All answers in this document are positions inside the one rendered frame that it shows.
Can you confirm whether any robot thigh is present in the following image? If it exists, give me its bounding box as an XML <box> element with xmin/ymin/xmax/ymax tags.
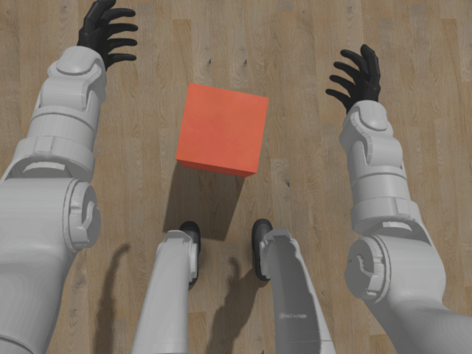
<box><xmin>260</xmin><ymin>235</ymin><xmax>336</xmax><ymax>354</ymax></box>
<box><xmin>131</xmin><ymin>238</ymin><xmax>197</xmax><ymax>354</ymax></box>

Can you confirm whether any carton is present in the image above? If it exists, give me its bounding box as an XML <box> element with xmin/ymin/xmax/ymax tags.
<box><xmin>176</xmin><ymin>83</ymin><xmax>268</xmax><ymax>177</ymax></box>

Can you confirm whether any robot left thigh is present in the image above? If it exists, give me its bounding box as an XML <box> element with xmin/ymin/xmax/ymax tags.
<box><xmin>131</xmin><ymin>238</ymin><xmax>197</xmax><ymax>354</ymax></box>

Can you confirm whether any right robot forearm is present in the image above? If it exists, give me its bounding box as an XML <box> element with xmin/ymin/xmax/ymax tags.
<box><xmin>339</xmin><ymin>100</ymin><xmax>446</xmax><ymax>291</ymax></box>

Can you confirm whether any left robot upper arm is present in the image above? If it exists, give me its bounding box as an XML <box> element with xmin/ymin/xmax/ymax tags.
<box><xmin>0</xmin><ymin>178</ymin><xmax>101</xmax><ymax>354</ymax></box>

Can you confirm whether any robot left hand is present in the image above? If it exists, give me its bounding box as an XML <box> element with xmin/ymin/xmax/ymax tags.
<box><xmin>77</xmin><ymin>0</ymin><xmax>138</xmax><ymax>72</ymax></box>

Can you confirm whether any robot right thigh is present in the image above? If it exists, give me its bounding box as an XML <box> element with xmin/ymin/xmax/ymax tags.
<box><xmin>260</xmin><ymin>235</ymin><xmax>336</xmax><ymax>354</ymax></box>

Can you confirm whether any right robot upper arm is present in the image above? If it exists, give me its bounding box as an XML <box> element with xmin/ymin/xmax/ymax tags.
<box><xmin>344</xmin><ymin>234</ymin><xmax>472</xmax><ymax>354</ymax></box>

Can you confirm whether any left robot forearm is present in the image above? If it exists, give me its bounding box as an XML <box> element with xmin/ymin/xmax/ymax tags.
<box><xmin>0</xmin><ymin>46</ymin><xmax>107</xmax><ymax>184</ymax></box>

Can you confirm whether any robot right hand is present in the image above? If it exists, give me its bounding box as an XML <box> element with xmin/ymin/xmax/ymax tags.
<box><xmin>325</xmin><ymin>44</ymin><xmax>381</xmax><ymax>113</ymax></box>

